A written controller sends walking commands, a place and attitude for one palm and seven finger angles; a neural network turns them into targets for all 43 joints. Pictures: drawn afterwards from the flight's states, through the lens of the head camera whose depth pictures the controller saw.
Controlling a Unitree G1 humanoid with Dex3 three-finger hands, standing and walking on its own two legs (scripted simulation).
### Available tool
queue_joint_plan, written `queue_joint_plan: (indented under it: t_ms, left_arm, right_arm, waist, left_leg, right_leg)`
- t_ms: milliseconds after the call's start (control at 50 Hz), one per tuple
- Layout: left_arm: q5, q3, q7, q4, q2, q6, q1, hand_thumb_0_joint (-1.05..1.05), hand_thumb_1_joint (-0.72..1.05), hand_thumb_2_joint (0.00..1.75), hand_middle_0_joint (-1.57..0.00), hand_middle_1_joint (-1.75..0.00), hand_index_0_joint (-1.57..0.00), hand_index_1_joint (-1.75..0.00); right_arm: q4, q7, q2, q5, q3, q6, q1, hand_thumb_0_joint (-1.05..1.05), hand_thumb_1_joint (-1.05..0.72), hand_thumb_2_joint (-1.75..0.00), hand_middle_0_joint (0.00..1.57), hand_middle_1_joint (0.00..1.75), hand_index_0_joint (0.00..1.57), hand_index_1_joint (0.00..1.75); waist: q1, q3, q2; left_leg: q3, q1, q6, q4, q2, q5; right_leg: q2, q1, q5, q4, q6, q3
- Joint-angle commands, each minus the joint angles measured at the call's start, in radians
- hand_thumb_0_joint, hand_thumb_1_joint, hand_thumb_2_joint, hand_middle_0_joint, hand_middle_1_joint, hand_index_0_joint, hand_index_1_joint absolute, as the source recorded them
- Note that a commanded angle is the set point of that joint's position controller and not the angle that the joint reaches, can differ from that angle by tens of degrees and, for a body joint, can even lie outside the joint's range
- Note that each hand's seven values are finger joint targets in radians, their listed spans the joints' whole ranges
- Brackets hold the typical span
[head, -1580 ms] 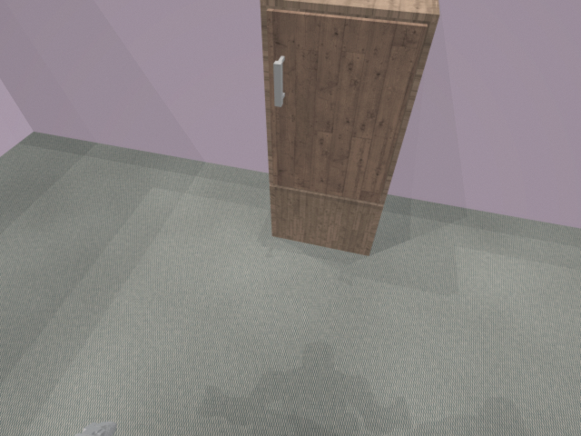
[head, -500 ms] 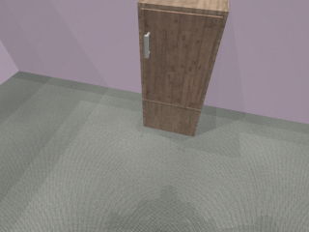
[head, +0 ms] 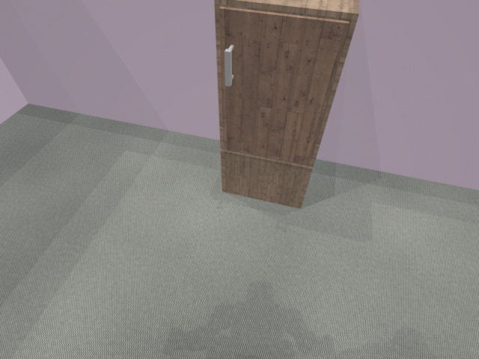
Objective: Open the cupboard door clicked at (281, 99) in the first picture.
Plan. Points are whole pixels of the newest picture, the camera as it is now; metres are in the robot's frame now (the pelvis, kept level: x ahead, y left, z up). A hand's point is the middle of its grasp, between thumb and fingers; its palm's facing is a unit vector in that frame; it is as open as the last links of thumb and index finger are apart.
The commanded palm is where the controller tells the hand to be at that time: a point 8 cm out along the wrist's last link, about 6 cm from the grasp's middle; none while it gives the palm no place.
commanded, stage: turn to face it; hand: left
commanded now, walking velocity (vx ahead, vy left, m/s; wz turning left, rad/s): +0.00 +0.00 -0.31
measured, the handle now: (230, 65) +1.02 +0.09 -0.01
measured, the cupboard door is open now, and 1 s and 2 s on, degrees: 0 0 0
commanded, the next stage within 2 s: take the last steps up to it in 0.38 s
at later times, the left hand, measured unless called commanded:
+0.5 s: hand out of the picture +0.06 +0.19 -0.18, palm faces -0.14 -0.96 -0.22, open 7.4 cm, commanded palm none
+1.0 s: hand (157, 350) +0.17 +0.17 -0.17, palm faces -0.22 -0.96 -0.18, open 7.4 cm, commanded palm none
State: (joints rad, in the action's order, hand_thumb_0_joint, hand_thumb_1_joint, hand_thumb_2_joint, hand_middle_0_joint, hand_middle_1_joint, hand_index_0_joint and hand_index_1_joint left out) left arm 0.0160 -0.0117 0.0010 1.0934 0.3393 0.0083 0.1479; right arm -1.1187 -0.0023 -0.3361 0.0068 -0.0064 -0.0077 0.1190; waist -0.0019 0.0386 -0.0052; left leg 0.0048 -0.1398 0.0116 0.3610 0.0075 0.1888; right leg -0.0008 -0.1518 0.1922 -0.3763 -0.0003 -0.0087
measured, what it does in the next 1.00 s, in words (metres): lifts its right foot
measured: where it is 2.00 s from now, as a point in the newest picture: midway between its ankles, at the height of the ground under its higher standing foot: (243, 317)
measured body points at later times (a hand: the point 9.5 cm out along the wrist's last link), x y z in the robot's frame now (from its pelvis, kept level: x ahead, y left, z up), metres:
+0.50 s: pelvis -0.01 +0.00 -0.02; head +0.01 +0.00 +0.43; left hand +0.07 +0.24 -0.17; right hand +0.00 -0.24 -0.17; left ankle +0.01 +0.13 -0.75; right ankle +0.01 -0.12 -0.75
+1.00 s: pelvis +0.07 +0.01 -0.01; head +0.09 +0.01 +0.44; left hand +0.18 +0.22 -0.16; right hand -0.08 -0.16 -0.15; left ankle +0.01 +0.12 -0.75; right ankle +0.09 -0.12 -0.72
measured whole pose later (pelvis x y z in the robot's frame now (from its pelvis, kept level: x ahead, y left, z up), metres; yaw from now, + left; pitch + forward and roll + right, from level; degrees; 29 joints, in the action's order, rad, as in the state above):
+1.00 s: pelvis +0.07 +0.01 -0.01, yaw -11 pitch +0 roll +0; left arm 0.03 0.05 -0.02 1.01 0.18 -0.01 0.20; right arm -1.16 0.02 -0.12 0.03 0.02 -0.05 0.49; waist -0.06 0.03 0.00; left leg -0.15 -0.04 -0.02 0.37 0.03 0.33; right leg -0.08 -0.41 0.31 -0.68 0.00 0.11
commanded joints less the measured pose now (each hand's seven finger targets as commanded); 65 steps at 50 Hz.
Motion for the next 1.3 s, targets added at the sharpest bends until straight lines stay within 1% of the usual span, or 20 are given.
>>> queue_joint_plan:
  t_ms: [0, 140, 340, 440, 520, 580, 620, 660, 680, 720, 780, 920, 980, 1000, 1020, 1040, 1060, 1120, 1180, 1280]
  left_arm:
    - [-0.004, 0.048, 0.008, -0.075, 0.211, 0.019, -0.046, 0.00, 0.90, 0.90, -0.20, -0.30, -0.20, -0.30]
    - [-0.002, 0.037, 0.013, -0.088, 0.099, -0.018, 0.015, 0.00, 0.90, 0.90, -0.20, -0.30, -0.20, -0.30]
    - [0.004, 0.053, 0.010, -0.156, 0.055, -0.030, 0.073, 0.00, 0.90, 0.90, -0.20, -0.30, -0.20, -0.30]
    - [0.009, 0.065, 0.013, -0.179, 0.049, -0.029, 0.085, 0.00, 0.90, 0.90, -0.20, -0.30, -0.20, -0.30]
    - [0.010, 0.077, 0.016, -0.163, 0.062, -0.024, 0.145, 0.00, 0.90, 0.90, -0.20, -0.30, -0.20, -0.30]
    - [0.005, 0.086, 0.015, -0.164, 0.046, -0.017, 0.121, 0.00, 0.90, 0.90, -0.20, -0.30, -0.20, -0.30]
    - [0.004, 0.083, 0.008, -0.171, 0.007, -0.018, 0.091, 0.00, 0.90, 0.90, -0.20, -0.30, -0.20, -0.30]
    - [0.009, 0.074, 0.000, -0.202, -0.074, -0.008, 0.026, 0.00, 0.90, 0.90, -0.20, -0.30, -0.20, -0.30]
    - [0.015, 0.078, -0.003, -0.200, -0.066, -0.004, 0.012, 0.00, 0.90, 0.90, -0.20, -0.30, -0.20, -0.30]
    - [0.019, 0.080, -0.017, -0.178, -0.078, 0.005, 0.035, 0.00, 0.90, 0.90, -0.20, -0.30, -0.20, -0.30]
    - [0.016, 0.070, -0.025, -0.161, -0.114, 0.004, 0.058, 0.00, 0.90, 0.90, -0.20, -0.30, -0.20, -0.30]
    - [0.012, 0.063, -0.024, -0.177, -0.145, 0.012, -0.020, 0.00, 0.90, 0.90, -0.20, -0.30, -0.20, -0.30]
    - [0.014, 0.075, -0.019, -0.137, -0.130, 0.026, 0.080, 0.00, 0.90, 0.90, -0.20, -0.30, -0.20, -0.30]
    - [0.017, 0.087, -0.013, -0.097, -0.086, 0.037, 0.196, 0.00, 0.90, 0.90, -0.20, -0.30, -0.20, -0.30]
    - [0.023, 0.108, 0.000, -0.051, 0.006, 0.054, 0.348, 0.00, 0.90, 0.90, -0.20, -0.30, -0.20, -0.30]
    - [0.008, 0.124, 0.009, -0.024, 0.087, 0.054, 0.456, 0.00, 0.90, 0.90, -0.20, -0.30, -0.20, -0.30]
    - [0.001, 0.121, 0.014, -0.019, 0.078, 0.054, 0.427, 0.00, 0.90, 0.90, -0.20, -0.30, -0.20, -0.30]
    - [0.015, 0.095, 0.028, -0.067, -0.065, 0.056, 0.235, 0.00, 0.90, 0.90, -0.20, -0.30, -0.20, -0.30]
    - [0.019, 0.087, 0.024, -0.083, -0.067, 0.061, 0.173, 0.00, 0.90, 0.90, -0.20, -0.30, -0.20, -0.30]
    - [0.020, 0.097, 0.010, -0.066, -0.003, 0.055, 0.175, 0.00, 0.90, 0.90, -0.20, -0.30, -0.20, -0.30]
  right_arm:
    - [0.069, 0.017, -0.210, 0.000, 0.044, -0.027, -0.037, 0.00, -0.90, -0.90, 0.20, 0.30, 0.20, 0.30]
    - [0.082, 0.023, -0.087, 0.003, 0.032, -0.005, 0.033, 0.00, -0.90, -0.90, 0.20, 0.30, 0.20, 0.30]
    - [0.135, 0.029, -0.063, 0.003, 0.063, 0.005, 0.064, 0.00, -0.90, -0.90, 0.20, 0.30, 0.20, 0.30]
    - [0.151, 0.028, -0.018, 0.002, 0.073, 0.010, 0.093, 0.00, -0.90, -0.90, 0.20, 0.30, 0.20, 0.30]
    - [0.130, 0.017, 0.036, 0.010, 0.060, 0.010, 0.153, 0.00, -0.90, -0.90, 0.20, 0.30, 0.20, 0.30]
    - [0.097, 0.012, 0.055, 0.013, 0.055, -0.007, 0.227, 0.00, -0.90, -0.90, 0.20, 0.30, 0.20, 0.30]
    - [0.069, 0.012, 0.041, 0.016, 0.060, -0.018, 0.301, 0.00, -0.90, -0.90, 0.20, 0.30, 0.20, 0.30]
    - [0.054, 0.023, -0.050, 0.024, 0.083, -0.030, 0.389, 0.00, -0.90, -0.90, 0.20, 0.30, 0.20, 0.30]
    - [0.059, 0.024, -0.037, 0.018, 0.080, -0.034, 0.372, 0.00, -0.90, -0.90, 0.20, 0.30, 0.20, 0.30]
    - [0.070, 0.025, 0.005, 0.015, 0.065, -0.048, 0.333, 0.00, -0.90, -0.90, 0.20, 0.30, 0.20, 0.30]
    - [0.047, 0.030, 0.035, 0.015, 0.053, -0.062, 0.356, 0.00, -0.90, -0.90, 0.20, 0.30, 0.20, 0.30]
    - [-0.009, 0.030, 0.053, 0.022, 0.056, -0.059, 0.424, 0.00, -0.90, -0.90, 0.20, 0.30, 0.20, 0.30]
    - [-0.021, 0.032, 0.067, 0.018, 0.053, -0.055, 0.407, 0.00, -0.90, -0.90, 0.20, 0.30, 0.20, 0.30]
    - [-0.020, 0.026, 0.082, 0.010, 0.052, -0.059, 0.398, 0.00, -0.90, -0.90, 0.20, 0.30, 0.20, 0.30]
    - [0.006, 0.016, 0.124, 0.000, 0.046, -0.067, 0.392, 0.00, -0.90, -0.90, 0.20, 0.30, 0.20, 0.30]
    - [0.056, 0.012, 0.131, 0.005, 0.044, -0.068, 0.336, 0.00, -0.90, -0.90, 0.20, 0.30, 0.20, 0.30]
    - [0.065, 0.011, 0.111, 0.010, 0.055, -0.058, 0.277, 0.00, -0.90, -0.90, 0.20, 0.30, 0.20, 0.30]
    - [0.074, -0.004, 0.154, 0.021, 0.064, -0.034, 0.224, 0.00, -0.90, -0.90, 0.20, 0.30, 0.20, 0.30]
    - [0.082, -0.018, 0.188, 0.019, 0.064, -0.008, 0.260, 0.00, -0.90, -0.90, 0.20, 0.30, 0.20, 0.30]
    - [0.128, -0.037, 0.154, 0.016, 0.067, -0.022, 0.190, 0.00, -0.90, -0.90, 0.20, 0.30, 0.20, 0.30]
  waist:
    - [0.002, -0.073, 0.005]
    - [-0.004, -0.062, -0.005]
    - [0.002, -0.051, 0.038]
    - [-0.006, -0.058, -0.045]
    - [0.012, -0.054, -0.178]
    - [-0.018, -0.025, -0.161]
    - [-0.049, 0.008, -0.008]
    - [-0.086, 0.095, 0.284]
    - [-0.069, 0.118, 0.198]
    - [-0.034, 0.124, 0.082]
    - [-0.022, 0.089, 0.108]
    - [-0.040, 0.079, 0.140]
    - [0.014, 0.025, 0.093]
    - [0.067, -0.035, 0.022]
    - [0.119, -0.125, -0.152]
    - [0.137, -0.142, -0.242]
    - [0.137, -0.105, -0.194]
    - [0.041, 0.064, -0.073]
    - [-0.014, 0.072, -0.127]
    - [-0.007, 0.076, -0.166]
  left_leg:
    - [0.087, 0.035, -0.034, -0.043, 0.113, -0.109]
    - [0.032, 0.002, -0.017, 0.016, 0.119, -0.064]
    - [0.029, -0.050, -0.042, 0.052, 0.156, 0.034]
    - [-0.023, -0.093, -0.028, 0.149, 0.111, 0.134]
    - [-0.071, -0.173, -0.008, 0.305, 0.024, 0.291]
    - [-0.057, -0.098, -0.016, 0.232, 0.028, 0.246]
    - [0.029, 0.036, -0.049, 0.061, 0.078, 0.352]
    - [0.420, 0.051, -0.184, -0.248, 0.356, 0.634]
    - [0.432, 0.007, -0.209, -0.281, 0.389, 0.580]
    - [0.308, -0.030, -0.205, -0.260, 0.341, 0.426]
    - [0.135, 0.029, -0.187, -0.219, 0.263, 0.161]
    - [0.054, 0.043, -0.191, -0.150, 0.265, -0.054]
    - [-0.006, -0.013, -0.142, 0.006, 0.218, -0.114]
    - [-0.050, -0.109, -0.108, 0.164, 0.171, -0.138]
    - [-0.139, -0.338, -0.058, 0.426, 0.090, 0.044]
    - [-0.135, -0.523, -0.033, 0.691, 0.017, 0.394]
    - [-0.043, -0.550, -0.034, 0.808, 0.066, 0.373]
    - [-0.014, -0.512, -0.016, 0.794, 0.151, 0.194]
    - [-0.066, -0.363, 0.008, 0.606, 0.148, 0.126]
    - [-0.148, -0.225, 0.006, 0.360, 0.093, 0.063]
  right_leg:
    - [-0.112, -0.008, -0.124, 0.062, -0.037, -0.123]
    - [-0.101, -0.067, -0.150, -0.003, -0.026, -0.154]
    - [-0.047, -0.165, -0.106, -0.123, -0.025, -0.159]
    - [-0.082, -0.199, -0.049, -0.089, -0.053, -0.249]
    - [-0.165, -0.165, 0.429, 0.116, -0.127, -0.438]
    - [-0.156, -0.232, 0.486, 0.120, -0.139, -0.413]
    - [-0.051, -0.375, 0.485, -0.032, -0.096, -0.266]
    - [0.064, -0.547, 0.298, -0.469, -0.029, 0.001]
    - [0.001, -0.551, 0.260, -0.604, -0.032, -0.026]
    - [-0.056, -0.527, 0.205, -0.665, -0.023, -0.001]
    - [-0.079, -0.479, 0.139, -0.576, -0.005, 0.057]
    - [-0.068, -0.326, 0.131, -0.316, -0.003, 0.130]
    - [-0.032, -0.082, 0.041, -0.125, -0.017, 0.160]
    - [-0.068, 0.122, 0.010, -0.083, -0.043, 0.105]
    - [-0.298, 0.371, 0.066, -0.026, -0.127, -0.163]
    - [-0.484, 0.435, -0.004, 0.098, -0.217, -0.457]
    - [-0.489, 0.325, 0.081, 0.130, -0.233, -0.463]
    - [-0.397, 0.005, 0.171, 0.186, -0.181, -0.228]
    - [-0.325, -0.158, 0.103, 0.205, -0.138, -0.033]
    - [-0.283, -0.177, 0.188, 0.169, -0.113, 0.018]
